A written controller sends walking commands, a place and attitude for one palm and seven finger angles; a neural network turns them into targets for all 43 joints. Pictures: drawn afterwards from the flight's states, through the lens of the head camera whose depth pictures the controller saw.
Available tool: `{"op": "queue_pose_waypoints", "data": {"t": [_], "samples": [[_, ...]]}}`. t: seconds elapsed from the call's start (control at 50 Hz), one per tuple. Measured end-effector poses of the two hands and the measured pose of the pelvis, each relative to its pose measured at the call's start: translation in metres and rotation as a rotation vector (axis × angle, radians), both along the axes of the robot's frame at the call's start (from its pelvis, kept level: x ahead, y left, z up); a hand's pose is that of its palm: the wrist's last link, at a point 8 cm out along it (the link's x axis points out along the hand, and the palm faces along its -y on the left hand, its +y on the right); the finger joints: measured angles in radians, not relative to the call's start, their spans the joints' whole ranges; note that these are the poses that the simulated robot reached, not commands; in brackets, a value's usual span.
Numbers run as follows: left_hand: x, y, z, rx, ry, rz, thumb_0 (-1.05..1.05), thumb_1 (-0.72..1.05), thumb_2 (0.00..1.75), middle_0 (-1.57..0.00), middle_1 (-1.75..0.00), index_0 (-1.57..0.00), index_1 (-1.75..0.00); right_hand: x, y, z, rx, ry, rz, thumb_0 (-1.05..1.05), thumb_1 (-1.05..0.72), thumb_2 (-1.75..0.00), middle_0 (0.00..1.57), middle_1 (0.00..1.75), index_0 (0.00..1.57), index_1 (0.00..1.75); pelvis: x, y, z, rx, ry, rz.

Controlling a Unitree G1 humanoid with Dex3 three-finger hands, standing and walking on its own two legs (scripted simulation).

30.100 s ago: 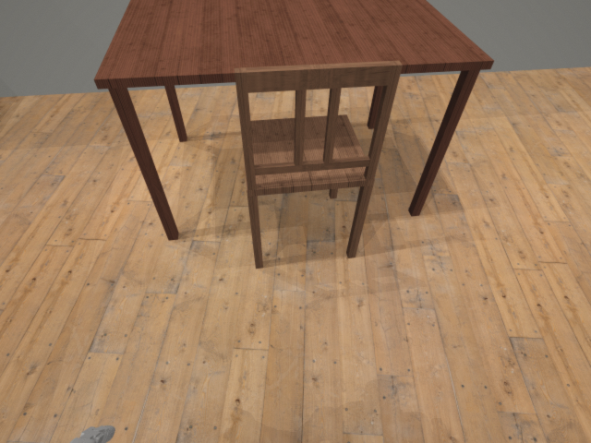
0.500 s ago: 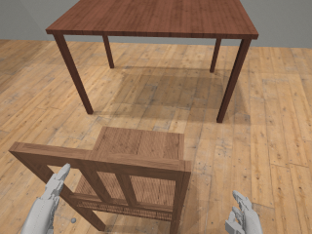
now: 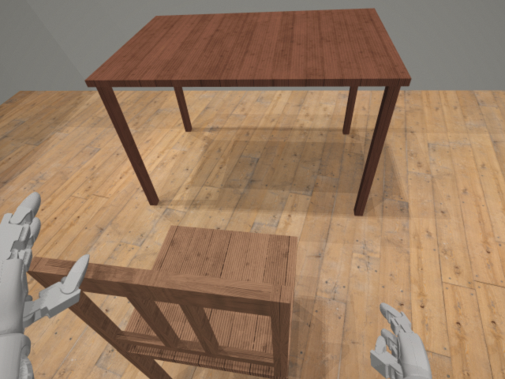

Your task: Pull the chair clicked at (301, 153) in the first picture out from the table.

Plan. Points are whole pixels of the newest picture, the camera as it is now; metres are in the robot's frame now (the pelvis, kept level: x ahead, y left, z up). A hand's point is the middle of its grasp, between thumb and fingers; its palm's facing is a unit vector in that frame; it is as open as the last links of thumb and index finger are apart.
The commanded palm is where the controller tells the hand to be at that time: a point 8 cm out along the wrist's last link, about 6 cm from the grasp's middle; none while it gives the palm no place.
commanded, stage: draw the hand back to the body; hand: left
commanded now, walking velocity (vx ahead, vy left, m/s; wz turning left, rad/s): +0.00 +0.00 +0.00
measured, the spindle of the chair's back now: (156, 320) +0.24 +0.24 -0.11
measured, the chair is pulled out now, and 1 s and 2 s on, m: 0.67 0.67 0.67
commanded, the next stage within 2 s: step back with the hand held close in 0.44 s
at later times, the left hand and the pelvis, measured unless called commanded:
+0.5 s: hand (52, 258) +0.21 +0.28 +0.16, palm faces +0.46 -0.76 -0.45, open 7.5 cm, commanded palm +0.15 +0.32 +0.18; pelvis +0.01 +0.02 +0.00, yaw -1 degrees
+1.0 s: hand (33, 288) +0.17 +0.28 +0.16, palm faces +0.37 -0.75 -0.55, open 7.5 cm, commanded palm +0.11 +0.32 +0.18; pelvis -0.03 +0.02 +0.00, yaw -1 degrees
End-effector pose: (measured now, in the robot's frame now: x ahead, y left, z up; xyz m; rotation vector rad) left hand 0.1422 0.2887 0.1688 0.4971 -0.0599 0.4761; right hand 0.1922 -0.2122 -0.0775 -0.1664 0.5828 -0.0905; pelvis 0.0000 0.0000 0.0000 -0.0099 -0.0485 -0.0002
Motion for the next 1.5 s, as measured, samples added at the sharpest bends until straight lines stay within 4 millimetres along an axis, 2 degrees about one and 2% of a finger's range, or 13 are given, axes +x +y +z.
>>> {"op": "queue_pose_waypoints", "data": {"t": [0.14, 0.26, 0.36, 0.6, 0.68, 0.76, 0.88, 1.04, 1.18, 1.28, 1.38, 1.5], "samples": [[0.014, 0.009, 0.020, 0.054, -0.046, 0.002, 0.01, 0.71, 0.81, -0.19, -0.27, -0.19, -0.27, -0.006, -0.010, -0.008, -0.013, 0.067, -0.030, 0.01, -0.91, -0.90, 0.20, 0.30, 0.20, 0.30, 0.007, 0.001, 0.003, -0.001, -0.001, -0.007], [0.021, 0.012, 0.015, 0.036, -0.026, -0.002, 0.01, 0.83, 0.87, -0.20, -0.29, -0.20, -0.29, -0.010, -0.010, -0.012, -0.009, 0.107, -0.053, 0.01, -0.91, -0.90, 0.20, 0.30, 0.20, 0.30, 0.011, 0.006, 0.004, -0.001, 0.005, -0.013], [0.022, 0.013, 0.009, 0.019, -0.002, -0.015, 0.02, 0.87, 0.89, -0.21, -0.30, -0.20, -0.30, -0.009, -0.003, -0.010, -0.009, 0.109, -0.052, 0.01, -0.91, -0.90, 0.20, 0.30, 0.20, 0.30, 0.012, 0.010, 0.004, -0.001, 0.005, -0.016], [0.019, 0.026, 0.015, 0.010, -0.042, 0.001, 0.02, 0.88, 0.90, -0.21, -0.30, -0.21, -0.30, 0.001, 0.019, -0.002, 0.001, 0.074, -0.005, 0.01, -0.91, -0.90, 0.20, 0.30, 0.20, 0.30, 0.010, 0.019, 0.005, -0.003, 0.001, -0.015], [0.025, 0.031, 0.023, 0.046, -0.071, -0.023, 0.02, 0.89, 0.90, -0.21, -0.30, -0.21, -0.30, -0.003, 0.018, 0.000, -0.006, 0.097, -0.013, 0.01, -0.90, -0.90, 0.20, 0.30, 0.20, 0.30, 0.003, 0.022, 0.006, -0.004, 0.021, -0.016], [0.026, 0.029, 0.017, 0.069, -0.004, -0.065, 0.02, 0.89, 0.90, -0.21, -0.30, -0.20, -0.30, -0.015, 0.011, -0.002, -0.009, 0.136, -0.062, 0.01, -0.90, -0.90, 0.20, 0.30, 0.20, 0.30, -0.004, 0.027, 0.007, 0.004, 0.044, -0.022], [0.010, 0.024, 0.009, 0.095, 0.074, -0.115, 0.02, 0.89, 0.90, -0.21, -0.30, -0.21, -0.30, -0.042, 0.002, -0.008, -0.021, 0.193, -0.123, 0.01, -0.91, -0.90, 0.20, 0.30, 0.20, 0.30, -0.017, 0.028, 0.006, 0.016, 0.061, -0.021], [-0.021, 0.027, 0.014, 0.105, 0.017, -0.072, 0.02, 0.88, 0.90, -0.22, -0.30, -0.21, -0.30, -0.073, -0.002, -0.013, -0.033, 0.214, -0.124, 0.01, -0.91, -0.90, 0.20, 0.30, 0.20, 0.30, -0.040, 0.022, 0.002, 0.012, 0.056, -0.017], [-0.044, 0.026, 0.009, 0.073, -0.048, -0.069, 0.02, 0.88, 0.90, -0.22, -0.30, -0.21, -0.30, -0.095, -0.005, -0.007, -0.059, 0.176, -0.115, 0.01, -0.91, -0.90, 0.20, 0.30, 0.20, 0.30, -0.063, 0.022, -0.003, -0.001, 0.056, -0.018], [-0.056, 0.034, 0.008, 0.078, -0.077, -0.075, 0.02, 0.88, 0.90, -0.22, -0.30, -0.21, -0.30, -0.112, -0.005, 0.000, -0.092, 0.161, -0.120, 0.01, -0.91, -0.90, 0.20, 0.30, 0.20, 0.30, -0.075, 0.026, -0.004, -0.010, 0.056, -0.019], [-0.065, 0.041, 0.011, 0.108, -0.105, -0.079, 0.02, 0.88, 0.90, -0.22, -0.30, -0.21, -0.30, -0.125, 0.000, 0.004, -0.097, 0.145, -0.112, 0.01, -0.91, -0.90, 0.20, 0.30, 0.20, 0.30, -0.085, 0.026, -0.005, -0.008, 0.048, -0.014], [-0.077, 0.038, 0.012, 0.129, -0.139, -0.078, 0.02, 0.88, 0.90, -0.21, -0.30, -0.21, -0.30, -0.132, 0.003, -0.002, -0.087, 0.140, -0.084, 0.01, -0.90, -0.90, 0.20, 0.30, 0.20, 0.30, -0.093, 0.024, -0.010, -0.009, 0.044, -0.006]]}}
